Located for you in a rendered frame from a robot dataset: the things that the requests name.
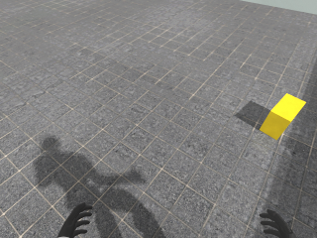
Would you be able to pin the carton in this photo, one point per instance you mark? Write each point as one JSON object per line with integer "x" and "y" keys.
{"x": 281, "y": 115}

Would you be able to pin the robot right hand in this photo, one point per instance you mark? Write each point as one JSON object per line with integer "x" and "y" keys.
{"x": 283, "y": 229}

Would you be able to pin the robot left hand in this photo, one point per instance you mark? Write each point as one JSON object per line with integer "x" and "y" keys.
{"x": 71, "y": 223}

